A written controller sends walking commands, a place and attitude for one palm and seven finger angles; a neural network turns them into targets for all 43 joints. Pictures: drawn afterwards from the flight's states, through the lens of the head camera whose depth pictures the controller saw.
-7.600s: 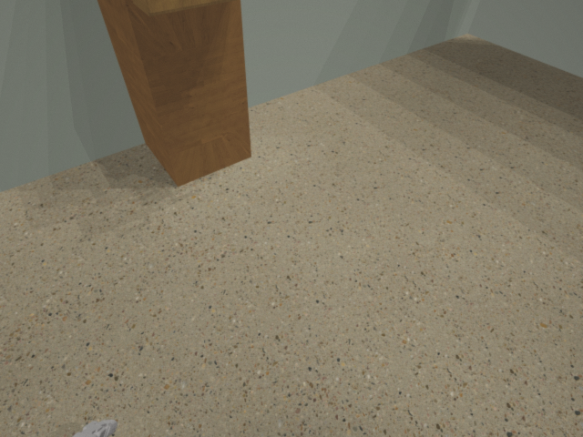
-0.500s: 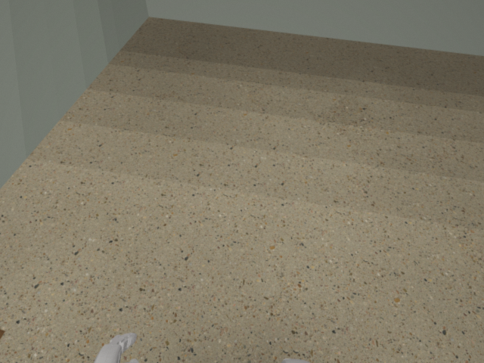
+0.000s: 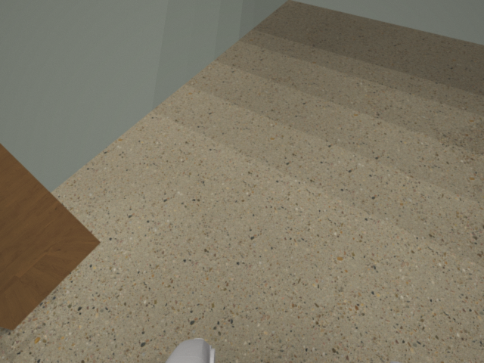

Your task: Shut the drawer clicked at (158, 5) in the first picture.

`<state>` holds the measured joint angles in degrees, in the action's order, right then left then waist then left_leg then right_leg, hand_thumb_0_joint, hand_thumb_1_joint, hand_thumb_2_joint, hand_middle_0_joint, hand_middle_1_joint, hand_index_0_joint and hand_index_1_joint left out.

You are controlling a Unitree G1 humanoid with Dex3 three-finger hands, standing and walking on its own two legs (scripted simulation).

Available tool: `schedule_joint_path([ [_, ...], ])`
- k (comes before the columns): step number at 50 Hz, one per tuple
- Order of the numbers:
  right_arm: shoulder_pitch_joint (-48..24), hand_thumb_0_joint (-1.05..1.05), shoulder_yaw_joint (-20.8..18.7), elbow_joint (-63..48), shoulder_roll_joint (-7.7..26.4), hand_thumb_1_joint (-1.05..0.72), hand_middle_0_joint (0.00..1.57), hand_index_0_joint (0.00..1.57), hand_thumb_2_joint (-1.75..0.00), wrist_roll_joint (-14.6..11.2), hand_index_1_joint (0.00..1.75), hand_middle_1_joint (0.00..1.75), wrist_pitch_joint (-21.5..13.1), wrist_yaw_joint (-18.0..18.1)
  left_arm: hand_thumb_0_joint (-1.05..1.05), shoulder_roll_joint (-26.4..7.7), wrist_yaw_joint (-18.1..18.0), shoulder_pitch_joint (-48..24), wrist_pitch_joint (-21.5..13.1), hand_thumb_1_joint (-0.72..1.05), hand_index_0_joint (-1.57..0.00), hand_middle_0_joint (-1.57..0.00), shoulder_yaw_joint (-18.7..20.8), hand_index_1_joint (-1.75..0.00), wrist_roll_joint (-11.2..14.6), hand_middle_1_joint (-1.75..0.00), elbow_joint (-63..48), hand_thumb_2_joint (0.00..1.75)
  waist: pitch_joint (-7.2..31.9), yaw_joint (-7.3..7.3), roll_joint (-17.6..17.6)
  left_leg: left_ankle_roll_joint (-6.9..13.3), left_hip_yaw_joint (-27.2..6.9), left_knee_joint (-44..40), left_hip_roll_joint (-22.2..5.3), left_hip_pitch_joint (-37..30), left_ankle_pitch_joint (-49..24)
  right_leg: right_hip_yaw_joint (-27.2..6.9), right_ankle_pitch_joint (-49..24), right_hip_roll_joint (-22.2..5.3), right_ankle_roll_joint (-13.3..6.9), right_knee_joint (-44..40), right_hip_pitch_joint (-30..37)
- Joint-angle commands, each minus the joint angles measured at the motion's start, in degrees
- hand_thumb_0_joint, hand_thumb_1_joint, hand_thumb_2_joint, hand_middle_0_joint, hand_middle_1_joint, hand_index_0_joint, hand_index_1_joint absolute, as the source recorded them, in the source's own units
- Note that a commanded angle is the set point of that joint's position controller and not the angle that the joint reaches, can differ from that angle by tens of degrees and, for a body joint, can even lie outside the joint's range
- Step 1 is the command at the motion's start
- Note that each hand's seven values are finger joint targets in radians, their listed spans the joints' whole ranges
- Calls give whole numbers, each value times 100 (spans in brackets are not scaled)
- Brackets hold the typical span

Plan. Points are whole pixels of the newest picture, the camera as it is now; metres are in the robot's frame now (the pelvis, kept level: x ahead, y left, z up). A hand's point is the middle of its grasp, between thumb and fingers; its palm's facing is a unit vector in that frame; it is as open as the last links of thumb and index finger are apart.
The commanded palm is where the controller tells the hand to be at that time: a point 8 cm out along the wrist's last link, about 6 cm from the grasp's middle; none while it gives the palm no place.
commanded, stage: turn to face it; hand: left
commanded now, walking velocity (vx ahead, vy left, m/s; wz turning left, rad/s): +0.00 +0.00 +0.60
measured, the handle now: out of the picture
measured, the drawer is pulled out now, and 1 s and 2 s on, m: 0.17 0.17 0.17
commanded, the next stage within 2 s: take the last steps up to it in 1.64 s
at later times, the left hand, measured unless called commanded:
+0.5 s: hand out of the picture +0.06 +0.29 -0.16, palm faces +0.29 -0.92 -0.25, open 7.4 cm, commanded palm none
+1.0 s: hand out of the picture -0.02 +0.20 -0.14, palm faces +0.54 -0.79 -0.30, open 7.4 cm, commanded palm none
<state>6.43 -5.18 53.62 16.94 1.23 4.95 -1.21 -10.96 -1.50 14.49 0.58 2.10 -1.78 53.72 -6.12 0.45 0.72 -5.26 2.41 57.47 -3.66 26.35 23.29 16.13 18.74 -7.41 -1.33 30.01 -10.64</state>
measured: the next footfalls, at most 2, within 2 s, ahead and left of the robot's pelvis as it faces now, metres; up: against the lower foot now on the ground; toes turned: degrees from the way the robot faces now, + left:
left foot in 0.14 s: +0.02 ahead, +0.14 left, +0.00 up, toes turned +13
right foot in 0.72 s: +0.09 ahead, -0.08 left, +0.00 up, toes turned +24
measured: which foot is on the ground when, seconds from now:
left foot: up 0.00-0.12, down 0.14-0.72, up 0.74-1.00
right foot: down 0.00-0.14, up 0.16-0.70, down 0.72-1.00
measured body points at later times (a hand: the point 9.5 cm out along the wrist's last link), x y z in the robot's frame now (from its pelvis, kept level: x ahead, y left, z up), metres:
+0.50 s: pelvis +0.00 +0.05 +0.00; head +0.04 +0.08 +0.45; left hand +0.04 +0.34 -0.14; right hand +0.14 -0.17 -0.13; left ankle -0.02 +0.13 -0.74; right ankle +0.03 -0.13 -0.66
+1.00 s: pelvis +0.01 -0.02 +0.00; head +0.06 -0.03 +0.45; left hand -0.05 +0.24 -0.12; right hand +0.19 -0.23 -0.16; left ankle -0.11 +0.11 -0.64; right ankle +0.05 -0.10 -0.74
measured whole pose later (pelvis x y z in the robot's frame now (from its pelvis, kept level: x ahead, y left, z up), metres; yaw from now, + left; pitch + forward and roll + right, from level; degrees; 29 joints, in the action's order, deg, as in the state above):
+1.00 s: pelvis +0.01 -0.02 +0.00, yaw +36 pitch -1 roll +3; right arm 13.5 -5.5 55.5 16.4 1.5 5.5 -1.6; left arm -9.9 -1.5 11.1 0.3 1.3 -1.0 50.5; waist -4.6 -2.4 2.4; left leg -5.6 -1.8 67.3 -1.8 28.2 20.5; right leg 10.8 16.8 -5.2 -1.8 28.0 -10.1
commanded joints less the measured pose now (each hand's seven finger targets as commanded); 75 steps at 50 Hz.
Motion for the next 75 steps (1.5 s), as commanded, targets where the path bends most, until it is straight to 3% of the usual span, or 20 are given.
schedule_joint_path([
  [1,-410,0,91,-634,77,-90,20,20,-90,-59,30,30,-189,-50,0,-1327,-43,197,-51,90,-20,-20,315,-30,-8,-30,-365,90,663,209,-1259,157,374,-1089,82,-88,108,-909,-3289,-1469,-542,-608,711],
  [5,163,0,36,-605,369,-90,20,20,-90,-30,30,30,-319,-37,0,-1430,0,151,-12,90,-20,-20,375,-30,58,-30,-318,90,1172,-122,-809,354,470,-3070,125,-1614,-1105,-441,-3030,-1374,-99,684,364],
  [6,675,0,-103,-510,942,-90,20,20,-90,3,30,30,-392,-5,0,-1251,31,158,-3,90,-20,-20,368,-30,101,-30,-450,90,1611,-427,414,752,-653,-3543,-714,-2866,-2584,-245,-1690,-906,304,1993,-761],
  [7,1036,0,-255,-448,1569,-90,20,20,-90,-43,30,30,-406,46,0,-866,62,-108,19,90,-20,-20,242,-30,127,-30,-726,90,1616,-611,2002,1534,-2469,-3550,-2135,-3405,-5422,-543,2035,-91,724,3210,-2345],
  [8,1211,0,-214,-307,1509,-90,20,20,-90,-85,30,30,-350,68,0,-1034,20,-308,116,90,-20,-20,235,-30,83,-30,-796,90,1668,-602,1219,1882,-2051,-3397,-2348,-3228,-5567,-1163,2037,-157,640,3619,-2367],
  [14,135,0,-26,-604,855,-90,20,20,-90,-48,30,30,-444,160,0,-1012,89,-183,161,90,-20,-20,328,-30,66,-30,-457,90,756,-63,740,1234,-1121,-3712,-880,-1976,-4077,-1482,235,16,780,3862,-2134],
  [27,989,0,-153,-390,792,-90,20,20,-90,20,30,30,-424,183,0,-815,4,-1244,86,90,-20,-20,249,-30,138,-30,-955,90,966,-386,763,1634,-2508,-3501,-867,-2386,-4187,-1756,750,403,794,2137,-1910],
  [33,649,0,-185,-473,760,-90,20,20,-90,-11,30,30,-358,165,0,-847,-50,-584,12,90,-20,-20,241,-30,216,-30,-848,90,1211,-42,800,1294,-2724,-3086,-472,-1405,-3845,-1667,-168,690,576,-40,-72],
  [34,621,0,-175,-487,649,-90,20,20,-90,-51,30,30,-357,150,0,-977,-66,-360,-44,90,-20,-20,271,-30,200,-30,-796,90,1271,77,493,1015,-2537,-2794,-219,-896,-3076,-1762,-839,468,541,-909,694],
  [36,738,0,-109,-652,200,-90,20,20,-90,-82,30,30,-352,122,0,-1742,-132,-189,-95,90,-20,-20,387,-30,70,-30,-806,90,1236,149,-1686,210,-743,-600,957,925,1080,-3913,-2146,-2141,-482,-1348,1478],
  [37,697,0,-173,-604,424,-90,20,20,-90,-14,30,30,-290,119,0,-1621,-127,-275,-59,90,-20,-20,323,-30,99,-30,-863,90,1022,83,-1103,267,-895,425,661,642,1048,-3503,-2123,-2126,-749,-1299,591],
  [40,1016,0,-193,-213,329,-90,20,20,-90,15,30,30,-124,3,0,-1006,-101,-1138,-67,90,-20,-20,185,-30,129,-30,-1004,90,292,-391,-900,182,-721,1392,340,565,-54,-2273,-1312,-1103,-361,-1394,-287],
  [42,1014,0,-144,-174,250,-90,20,20,-90,8,30,30,-102,-38,0,-908,-63,-884,-129,90,-20,-20,159,-30,129,-30,-944,90,268,-315,-1068,88,-526,1481,325,650,-417,-1724,-1920,-864,-254,-1285,-57],
  [56,-167,0,75,-503,89,-90,20,20,-90,-78,30,30,-189,-43,0,-1399,-58,224,-56,90,-20,-20,340,-30,2,-30,-455,90,731,209,-1306,143,217,-1123,154,-179,281,-1132,-3250,-1473,-611,-639,789],
  [60,294,0,61,-446,263,-90,20,20,-90,-61,30,30,-305,-21,0,-1419,-21,144,-1,90,-20,-20,377,-30,56,-30,-344,90,999,-98,-931,331,363,-3029,216,-1577,-947,-669,-2837,-1319,-140,323,266],
  [61,717,0,-42,-351,686,-90,20,20,-90,-31,30,30,-375,-3,0,-1259,-1,162,24,90,-20,-20,350,-30,106,-30,-418,90,1347,-350,90,587,-374,-3543,-371,-2654,-2122,-416,-1849,-967,208,1424,-603],
  [62,1047,0,-206,-320,1333,-90,20,20,-90,-15,30,30,-405,42,0,-834,42,-24,40,90,-20,-20,223,-30,143,-30,-670,90,1336,-542,1810,1370,-2400,-3659,-1921,-3297,-4700,-459,1791,-112,673,2695,-2266],
  [63,1282,0,-191,-176,1457,-90,20,20,-90,-49,30,30,-347,84,0,-931,-8,-306,131,90,-20,-20,181,-30,92,-30,-749,90,1425,-602,1279,1812,-2229,-3550,-2230,-2996,-5253,-1125,2108,-78,598,3284,-2214],
  [68,165,0,53,-443,720,-90,20,20,-90,-26,30,30,-422,206,0,-957,50,-115,170,90,-20,-20,251,-30,77,-30,-317,90,607,-85,814,1384,-1132,-3760,-1065,-2005,-4131,-1440,527,-41,665,3741,-2035],
  [75,530,0,66,-318,582,-90,20,20,-90,-52,30,30,-471,216,0,-907,21,-128,194,90,-20,-20,222,-30,71,-30,-246,90,657,-88,609,1407,-1325,-4010,-921,-2144,-3676,-1526,138,80,763,3308,-1925],
])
